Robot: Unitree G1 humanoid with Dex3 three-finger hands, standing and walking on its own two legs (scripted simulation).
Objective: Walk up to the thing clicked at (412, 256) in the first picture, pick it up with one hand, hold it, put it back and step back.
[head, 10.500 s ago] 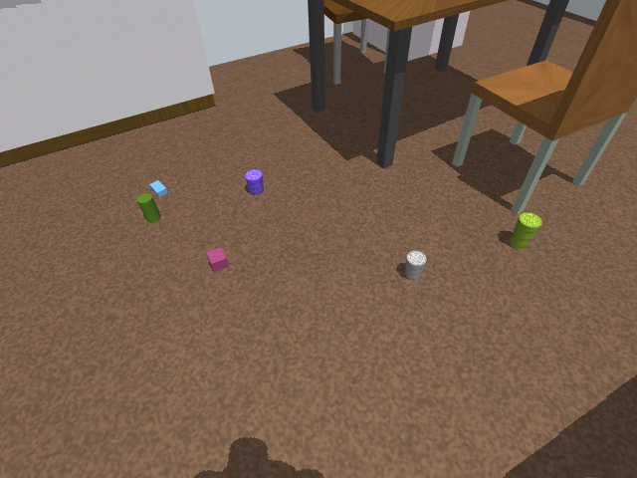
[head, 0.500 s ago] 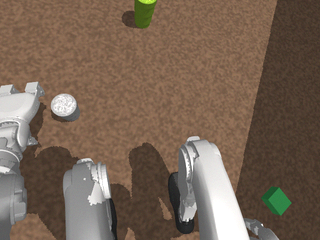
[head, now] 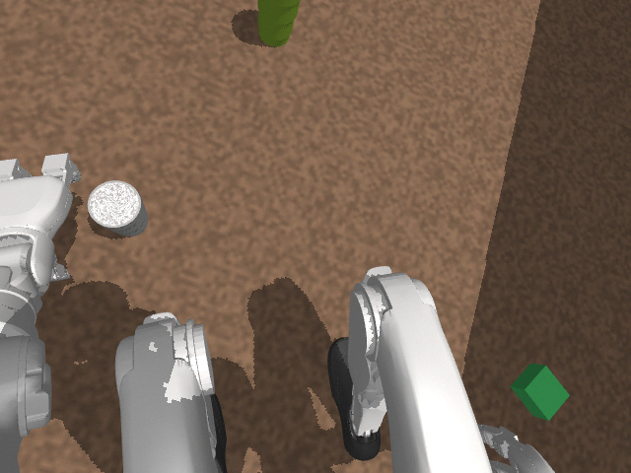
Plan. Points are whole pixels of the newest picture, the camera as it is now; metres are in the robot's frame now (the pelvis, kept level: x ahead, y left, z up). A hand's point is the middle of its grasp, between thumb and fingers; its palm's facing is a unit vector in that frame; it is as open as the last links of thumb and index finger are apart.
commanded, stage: rise first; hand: left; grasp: from above
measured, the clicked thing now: (123, 213) +0.50 +0.22 -0.30
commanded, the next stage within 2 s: approach in 1.54 s
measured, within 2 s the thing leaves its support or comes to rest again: neither
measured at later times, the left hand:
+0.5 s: hand (56, 219) +0.47 +0.27 -0.18, palm faces -0.45 -0.04 -0.89, open 13.9 cm
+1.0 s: hand (53, 219) +0.46 +0.27 -0.17, palm faces -0.45 -0.03 -0.89, open 13.7 cm
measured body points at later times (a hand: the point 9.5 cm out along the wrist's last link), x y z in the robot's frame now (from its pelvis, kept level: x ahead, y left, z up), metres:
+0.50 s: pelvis +0.00 +0.00 -0.01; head +0.24 +0.05 +0.36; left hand +0.49 +0.27 -0.13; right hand +0.03 -0.28 -0.11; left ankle +0.07 +0.12 -0.32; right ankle +0.11 -0.14 -0.32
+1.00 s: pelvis +0.00 +0.00 +0.00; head +0.24 +0.06 +0.37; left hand +0.48 +0.27 -0.12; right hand +0.03 -0.28 -0.11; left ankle +0.07 +0.12 -0.32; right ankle +0.11 -0.14 -0.32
